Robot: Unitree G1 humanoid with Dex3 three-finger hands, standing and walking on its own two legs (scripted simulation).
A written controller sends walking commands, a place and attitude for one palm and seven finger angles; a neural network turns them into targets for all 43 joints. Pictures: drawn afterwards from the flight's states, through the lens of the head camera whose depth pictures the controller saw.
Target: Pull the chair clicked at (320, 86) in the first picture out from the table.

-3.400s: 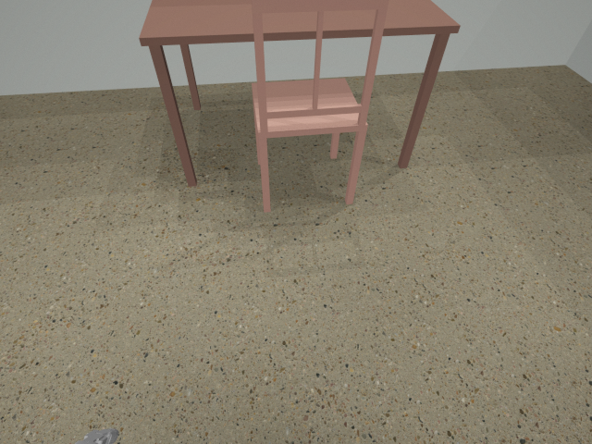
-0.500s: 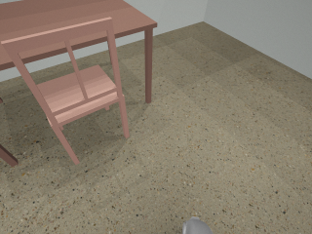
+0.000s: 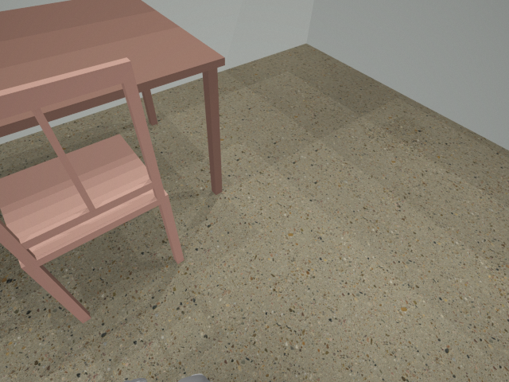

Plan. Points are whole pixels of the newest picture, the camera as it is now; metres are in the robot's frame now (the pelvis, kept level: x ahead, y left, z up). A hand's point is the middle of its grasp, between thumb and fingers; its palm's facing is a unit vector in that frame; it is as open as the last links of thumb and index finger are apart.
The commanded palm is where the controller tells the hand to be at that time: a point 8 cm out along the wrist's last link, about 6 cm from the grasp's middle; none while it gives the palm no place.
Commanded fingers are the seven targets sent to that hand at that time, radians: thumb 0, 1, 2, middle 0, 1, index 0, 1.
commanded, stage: turn to face it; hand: left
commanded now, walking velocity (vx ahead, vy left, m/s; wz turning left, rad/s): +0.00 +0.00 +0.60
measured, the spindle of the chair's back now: (67, 166) +0.58 +0.46 -0.07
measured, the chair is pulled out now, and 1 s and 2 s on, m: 0.00 0.00 0.00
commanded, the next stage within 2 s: take the last steps up to it in 0.98 s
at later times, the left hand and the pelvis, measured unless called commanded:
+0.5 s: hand out of the picture +0.08 +0.22 -0.15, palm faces +0.29 -0.92 -0.28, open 7.3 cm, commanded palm none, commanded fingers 0.00 0.90 0.90 -0.20 -0.30 -0.20 -0.30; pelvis +0.04 -0.01 +0.01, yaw +16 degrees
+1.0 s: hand out of the picture -0.05 +0.12 -0.15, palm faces +0.55 -0.79 -0.27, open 7.3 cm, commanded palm none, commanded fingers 0.00 0.90 0.90 -0.20 -0.30 -0.20 -0.30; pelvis +0.03 -0.06 +0.01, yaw +32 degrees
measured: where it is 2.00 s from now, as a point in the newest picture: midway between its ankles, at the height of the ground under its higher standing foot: outside the picture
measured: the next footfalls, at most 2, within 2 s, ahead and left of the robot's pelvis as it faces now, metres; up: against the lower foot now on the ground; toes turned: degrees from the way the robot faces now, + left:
left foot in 0.04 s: +0.11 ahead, +0.10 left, +0.00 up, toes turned +10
right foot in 0.58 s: +0.12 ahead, -0.14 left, +0.00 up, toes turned +18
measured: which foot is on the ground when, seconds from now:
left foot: up 0.00-0.02, down 0.04-0.58, up 0.60-1.00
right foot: down 0.00-0.04, up 0.06-0.56, down 0.58-1.00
